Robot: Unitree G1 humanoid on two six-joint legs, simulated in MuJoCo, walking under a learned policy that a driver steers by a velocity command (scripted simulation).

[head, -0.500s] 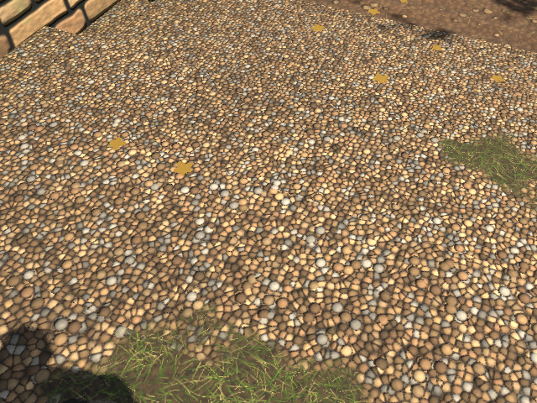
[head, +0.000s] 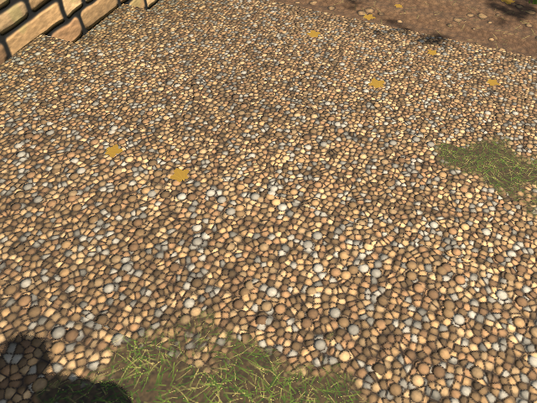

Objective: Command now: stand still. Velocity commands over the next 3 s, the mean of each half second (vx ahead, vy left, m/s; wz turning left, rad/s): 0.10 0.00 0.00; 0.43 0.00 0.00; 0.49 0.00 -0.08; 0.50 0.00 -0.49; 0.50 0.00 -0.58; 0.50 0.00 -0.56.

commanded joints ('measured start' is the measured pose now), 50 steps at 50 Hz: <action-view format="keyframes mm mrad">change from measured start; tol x32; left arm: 1 -48 156 34 -44 -1 -11 3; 40 -89 -34 -28 -86 68 1 23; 47 744 130 25 127 101 -40 56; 50 259 -41 -25 32 64 -42 66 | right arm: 1 9 -147 -32 -24 0 -9 -4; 46 500 160 43 159 -110 -92 48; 50 135 62 8 5 -94 -97 -25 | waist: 1 0 -14 -73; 40 -31 99 103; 46 154 -266 -439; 50 55 56 3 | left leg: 1 -134 6 22 -74 140 41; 19 -335 0 68 210 -149 125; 25 206 -60 160 -80 83 141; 28 426 370 -546 -331 -53 427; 40 -90 151 41 -353 410 285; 44 -292 78 130 114 795 219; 46 -482 -81 96 937 -326 86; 47 -778 -149 -63 1147 -346 107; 50 -636 70 -77 959 2 146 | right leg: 1 168 -93 101 -70 232 -6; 23 3 -245 299 -345 -396 -175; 31 -621 -92 149 642 -144 -76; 44 341 41 -72 214 173 -12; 46 830 -367 463 153 748 -415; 50 44 -372 514 -221 -51 -318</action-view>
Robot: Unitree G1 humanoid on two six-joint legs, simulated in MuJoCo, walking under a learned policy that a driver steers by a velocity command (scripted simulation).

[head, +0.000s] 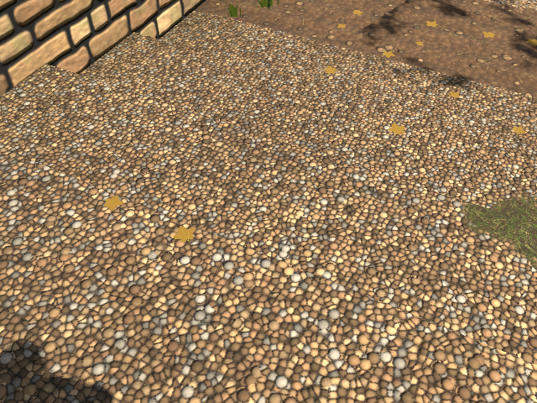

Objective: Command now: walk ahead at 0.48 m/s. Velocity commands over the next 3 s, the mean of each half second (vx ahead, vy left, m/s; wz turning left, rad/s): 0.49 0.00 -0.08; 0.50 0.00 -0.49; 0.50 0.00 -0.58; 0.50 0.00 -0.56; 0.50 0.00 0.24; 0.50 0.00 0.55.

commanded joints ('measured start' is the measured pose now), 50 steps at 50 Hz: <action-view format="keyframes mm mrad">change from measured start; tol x64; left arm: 1 76 -15 -23 8 -2 3 13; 50 43 172 36 -78 -28 6 -89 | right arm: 1 -71 -7 7 -121 -25 -2 -42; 50 -203 -10 52 -205 41 19 -52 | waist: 1 6 20 81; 50 -43 7 12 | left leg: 1 -328 146 -99 -7 173 25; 17 727 178 -108 -658 554 257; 27 -365 183 -19 -765 35 95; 35 124 258 -31 -591 49 76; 41 -729 -3 80 593 -346 -165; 50 48 83 56 -729 448 -68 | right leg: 1 27 -348 477 -439 33 -258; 16 -36 -147 63 421 869 -48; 18 -653 108 277 929 -287 -61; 25 -191 -124 115 226 849 13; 35 -206 -160 76 -268 617 6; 40 1225 -329 290 48 1219 -342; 50 -174 -217 402 -434 294 -225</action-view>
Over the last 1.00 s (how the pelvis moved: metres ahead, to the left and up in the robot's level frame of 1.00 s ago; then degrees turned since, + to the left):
0.26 0.02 -0.02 1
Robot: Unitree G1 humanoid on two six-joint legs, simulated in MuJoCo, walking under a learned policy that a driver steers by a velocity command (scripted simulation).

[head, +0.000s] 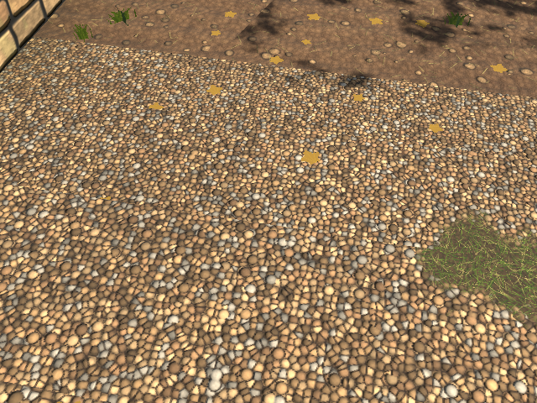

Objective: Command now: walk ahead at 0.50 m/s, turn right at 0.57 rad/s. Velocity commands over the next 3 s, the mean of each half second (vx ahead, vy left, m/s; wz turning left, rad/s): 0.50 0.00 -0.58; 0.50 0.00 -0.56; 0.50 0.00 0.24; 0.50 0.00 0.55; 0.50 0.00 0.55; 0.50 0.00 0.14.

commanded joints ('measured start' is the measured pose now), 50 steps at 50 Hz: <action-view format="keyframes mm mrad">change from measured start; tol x64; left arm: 1 -133 197 52 -129 7 -29 -27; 50 99 149 -13 -78 -4 -10 32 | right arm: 1 82 -23 17 -21 18 0 4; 50 298 -142 -101 -9 -39 38 34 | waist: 1 -72 -27 30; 50 -151 -23 99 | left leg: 1 326 -69 61 -166 264 16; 7 1135 371 -581 -379 296 475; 31 448 152 334 -98 681 160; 35 -490 -147 -45 573 -399 44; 50 622 6 121 -459 666 29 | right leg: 1 -325 -274 299 -165 236 -207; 8 -796 -61 104 845 -325 49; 27 -557 -256 -15 533 28 49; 34 682 -376 498 43 439 -362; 43 -842 -102 66 284 -380 -89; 50 -406 -187 328 803 -344 -38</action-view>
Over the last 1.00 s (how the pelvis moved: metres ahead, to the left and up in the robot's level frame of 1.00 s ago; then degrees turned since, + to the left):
0.59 -0.02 -0.17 -19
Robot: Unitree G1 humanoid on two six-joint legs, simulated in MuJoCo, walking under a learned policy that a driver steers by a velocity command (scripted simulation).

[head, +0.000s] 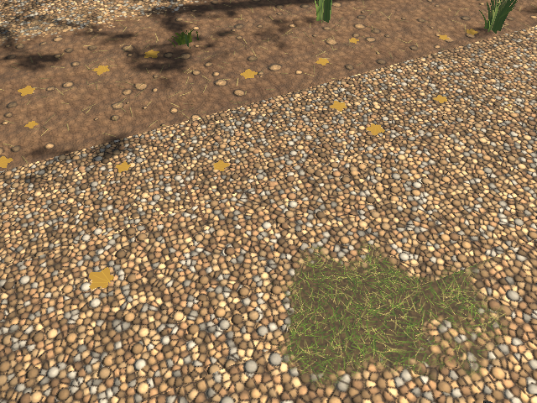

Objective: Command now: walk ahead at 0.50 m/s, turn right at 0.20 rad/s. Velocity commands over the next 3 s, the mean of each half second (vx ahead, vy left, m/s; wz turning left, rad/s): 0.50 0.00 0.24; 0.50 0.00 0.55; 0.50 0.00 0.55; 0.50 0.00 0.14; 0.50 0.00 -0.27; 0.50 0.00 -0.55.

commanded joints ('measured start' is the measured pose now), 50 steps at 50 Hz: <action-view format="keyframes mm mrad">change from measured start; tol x64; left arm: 1 15 183 29 20 37 -1 -88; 50 -487 123 56 -176 -6 -54 -42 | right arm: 1 574 -232 -113 162 -10 13 -3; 43 -91 -59 -44 -19 23 -39 49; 50 556 -149 -124 220 41 -106 -21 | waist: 1 -296 55 25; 50 -303 -25 72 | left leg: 1 601 75 36 -32 19 137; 3 1056 206 -331 307 268 387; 5 734 281 -609 39 -833 378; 11 -194 34 -216 -168 -542 323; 20 86 6 -235 190 -54 173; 23 -492 -93 -90 824 -905 69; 50 622 179 -521 27 -354 394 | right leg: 1 -333 -67 170 370 439 -26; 6 -1107 -209 135 557 690 -28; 22 848 -627 547 -883 1005 -499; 30 217 -416 -42 -1197 879 -223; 45 137 -444 -352 -680 1500 -123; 50 -741 -191 -9 132 333 3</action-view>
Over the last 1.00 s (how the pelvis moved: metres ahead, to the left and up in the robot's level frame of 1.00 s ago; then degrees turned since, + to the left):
0.51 -0.11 -0.13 -37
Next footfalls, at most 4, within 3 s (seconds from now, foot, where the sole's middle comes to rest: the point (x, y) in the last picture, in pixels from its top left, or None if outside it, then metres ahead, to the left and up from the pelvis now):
0.40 right None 0.42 -0.07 -0.83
0.90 left None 0.50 0.22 -0.83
1.36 right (254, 323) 0.86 0.18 -1.01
1.80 left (139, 297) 0.92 0.58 -1.01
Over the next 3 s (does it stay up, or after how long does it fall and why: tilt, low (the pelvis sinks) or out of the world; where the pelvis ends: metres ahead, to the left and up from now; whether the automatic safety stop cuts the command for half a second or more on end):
stays up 1.34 0.82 -0.42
